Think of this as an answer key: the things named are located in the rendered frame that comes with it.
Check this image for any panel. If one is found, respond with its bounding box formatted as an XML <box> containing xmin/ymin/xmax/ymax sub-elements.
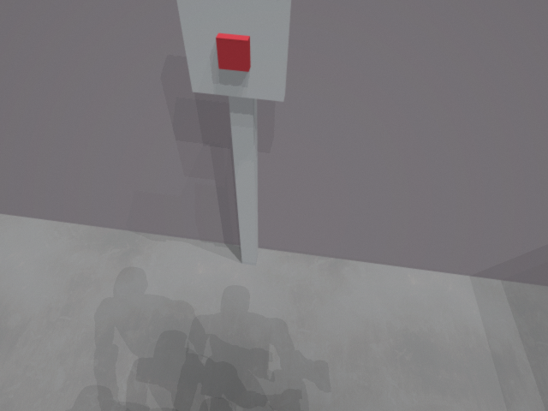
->
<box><xmin>176</xmin><ymin>0</ymin><xmax>291</xmax><ymax>265</ymax></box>

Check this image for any button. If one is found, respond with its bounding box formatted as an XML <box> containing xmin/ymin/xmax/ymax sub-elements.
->
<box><xmin>216</xmin><ymin>33</ymin><xmax>251</xmax><ymax>72</ymax></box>

